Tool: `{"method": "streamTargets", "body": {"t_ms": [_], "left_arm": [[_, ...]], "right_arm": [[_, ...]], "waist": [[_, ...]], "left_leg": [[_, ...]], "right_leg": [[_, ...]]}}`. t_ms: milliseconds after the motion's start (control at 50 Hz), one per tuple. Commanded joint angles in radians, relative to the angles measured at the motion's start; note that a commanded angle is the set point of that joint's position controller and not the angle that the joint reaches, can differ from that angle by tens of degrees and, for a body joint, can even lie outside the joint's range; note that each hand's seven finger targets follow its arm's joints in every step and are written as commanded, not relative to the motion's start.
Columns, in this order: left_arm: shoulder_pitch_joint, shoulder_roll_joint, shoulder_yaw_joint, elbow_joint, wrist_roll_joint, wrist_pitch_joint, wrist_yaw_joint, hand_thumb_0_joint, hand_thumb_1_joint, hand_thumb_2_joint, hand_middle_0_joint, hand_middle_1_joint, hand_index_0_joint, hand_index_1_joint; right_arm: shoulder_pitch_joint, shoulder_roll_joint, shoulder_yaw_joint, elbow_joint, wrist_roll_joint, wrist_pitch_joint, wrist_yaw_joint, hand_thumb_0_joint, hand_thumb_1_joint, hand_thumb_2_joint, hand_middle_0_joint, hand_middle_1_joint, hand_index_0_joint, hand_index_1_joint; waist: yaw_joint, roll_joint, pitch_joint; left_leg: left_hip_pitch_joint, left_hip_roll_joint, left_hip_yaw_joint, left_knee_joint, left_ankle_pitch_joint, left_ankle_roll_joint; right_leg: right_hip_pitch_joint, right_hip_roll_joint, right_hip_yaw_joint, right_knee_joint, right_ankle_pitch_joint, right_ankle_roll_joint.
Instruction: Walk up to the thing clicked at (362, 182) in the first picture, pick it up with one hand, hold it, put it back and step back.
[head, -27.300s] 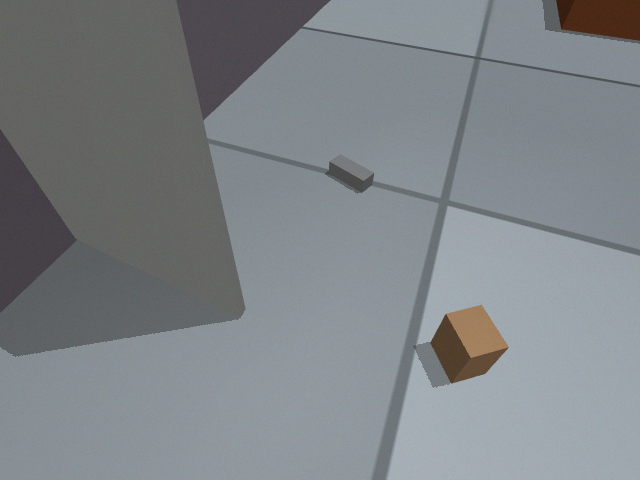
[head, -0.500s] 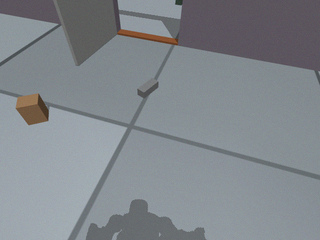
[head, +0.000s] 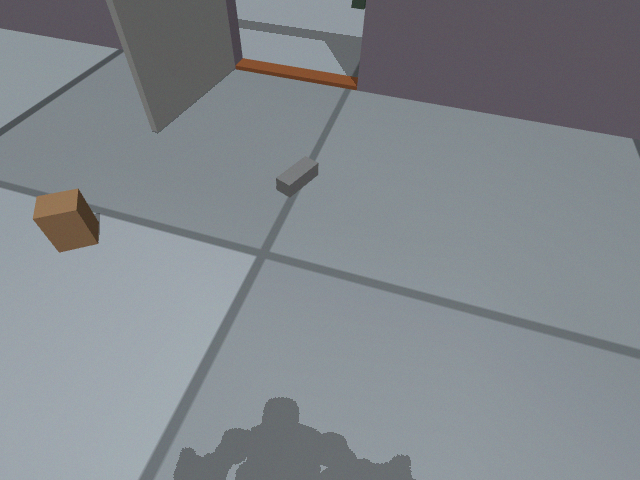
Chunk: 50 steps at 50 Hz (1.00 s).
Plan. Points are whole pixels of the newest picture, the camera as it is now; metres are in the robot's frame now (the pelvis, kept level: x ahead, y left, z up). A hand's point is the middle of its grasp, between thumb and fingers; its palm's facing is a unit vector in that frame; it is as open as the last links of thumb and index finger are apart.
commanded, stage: stand
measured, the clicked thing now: (297, 176) +1.49 +0.14 -0.74
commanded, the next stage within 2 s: none
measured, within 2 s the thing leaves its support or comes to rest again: neither
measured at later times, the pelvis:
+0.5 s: pelvis +0.00 +0.00 +0.00, yaw +0 degrees
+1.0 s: pelvis +0.00 +0.00 +0.00, yaw +0 degrees
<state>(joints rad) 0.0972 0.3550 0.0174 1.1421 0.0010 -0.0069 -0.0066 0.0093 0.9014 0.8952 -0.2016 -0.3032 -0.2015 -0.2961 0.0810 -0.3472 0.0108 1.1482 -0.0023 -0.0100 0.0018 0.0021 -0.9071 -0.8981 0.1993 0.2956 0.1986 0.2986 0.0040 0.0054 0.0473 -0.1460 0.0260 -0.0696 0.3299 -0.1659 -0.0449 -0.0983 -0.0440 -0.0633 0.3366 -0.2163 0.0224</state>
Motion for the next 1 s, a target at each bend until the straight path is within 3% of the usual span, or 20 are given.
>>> {"method": "streamTargets", "body": {"t_ms": [0, 540, 660, 740, 980], "left_arm": [[-0.033, 0.213, 0.034, -0.062, 0.004, -0.018, 0.011, 0.0, 0.9, 0.9, -0.2, -0.3, -0.2, -0.3], [-0.02, 0.217, 0.035, -0.066, 0.004, -0.019, 0.013, 0.0, 0.9, 0.9, -0.2, -0.3, -0.2, -0.3], [-0.025, 0.215, 0.034, -0.067, 0.005, -0.017, 0.011, 0.0, 0.9, 0.9, -0.2, -0.3, -0.2, -0.3], [-0.021, 0.223, 0.035, -0.07, 0.007, -0.02, 0.012, 0.0, 0.9, 0.9, -0.2, -0.3, -0.2, -0.3], [-0.015, 0.219, 0.032, -0.071, 0.006, -0.02, 0.012, 0.0, 0.9, 0.9, -0.2, -0.3, -0.2, -0.3]], "right_arm": [[-0.028, -0.218, -0.039, -0.055, -0.004, -0.014, -0.012, 0.0, -0.9, -0.9, 0.2, 0.3, 0.2, 0.3], [-0.018, -0.217, -0.035, -0.062, -0.003, -0.017, -0.012, 0.0, -0.9, -0.9, 0.2, 0.3, 0.2, 0.3], [-0.017, -0.218, -0.036, -0.062, -0.005, -0.014, -0.012, 0.0, -0.9, -0.9, 0.2, 0.3, 0.2, 0.3], [-0.012, -0.213, -0.037, -0.064, -0.005, -0.013, -0.009, 0.0, -0.9, -0.9, 0.2, 0.3, 0.2, 0.3], [0.0, -0.22, -0.039, -0.067, -0.006, -0.014, -0.013, 0.0, -0.9, -0.9, 0.2, 0.3, 0.2, 0.3]], "waist": [[0.001, -0.013, -0.092], [0.003, -0.017, -0.086], [-0.001, -0.006, -0.057], [-0.001, -0.019, -0.062], [0.002, -0.009, -0.088]], "left_leg": [[0.021, 0.09, -0.051, -0.028, 0.215, 0.045], [0.033, 0.093, -0.046, -0.027, 0.232, 0.048], [0.021, 0.088, -0.044, -0.04, 0.152, 0.046], [0.018, 0.086, -0.044, -0.038, 0.14, 0.047], [0.028, 0.094, -0.042, -0.024, 0.205, 0.053]], "right_leg": [[0.026, -0.102, 0.078, -0.06, 0.147, -0.033], [0.033, -0.1, 0.081, -0.061, 0.183, -0.035], [-0.001, -0.094, 0.085, -0.077, 0.087, -0.037], [-0.002, -0.096, 0.09, -0.082, 0.082, -0.036], [0.027, -0.1, 0.087, -0.06, 0.16, -0.039]]}}
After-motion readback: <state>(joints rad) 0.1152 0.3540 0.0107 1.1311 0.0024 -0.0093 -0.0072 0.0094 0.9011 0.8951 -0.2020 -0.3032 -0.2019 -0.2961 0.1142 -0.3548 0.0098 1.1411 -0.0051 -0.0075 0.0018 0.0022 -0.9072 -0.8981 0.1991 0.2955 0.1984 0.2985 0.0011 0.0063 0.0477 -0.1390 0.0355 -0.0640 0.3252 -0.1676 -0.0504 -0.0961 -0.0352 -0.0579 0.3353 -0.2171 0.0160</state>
